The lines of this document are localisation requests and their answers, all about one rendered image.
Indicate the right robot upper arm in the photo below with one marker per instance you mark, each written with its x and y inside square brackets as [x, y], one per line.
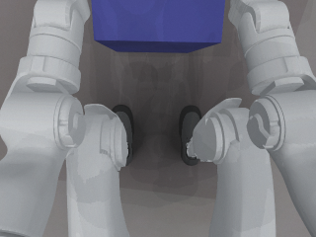
[285, 125]

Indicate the robot left thigh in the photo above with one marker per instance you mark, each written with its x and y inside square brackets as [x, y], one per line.
[92, 180]

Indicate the carton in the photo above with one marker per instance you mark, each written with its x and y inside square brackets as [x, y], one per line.
[165, 26]

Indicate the robot right forearm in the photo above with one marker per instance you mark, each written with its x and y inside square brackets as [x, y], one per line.
[269, 47]

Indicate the robot right shin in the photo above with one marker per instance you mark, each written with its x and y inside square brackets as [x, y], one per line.
[195, 146]

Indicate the left robot upper arm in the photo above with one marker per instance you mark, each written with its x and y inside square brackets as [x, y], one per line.
[38, 128]

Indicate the robot left forearm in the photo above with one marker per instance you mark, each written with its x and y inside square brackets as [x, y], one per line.
[55, 46]

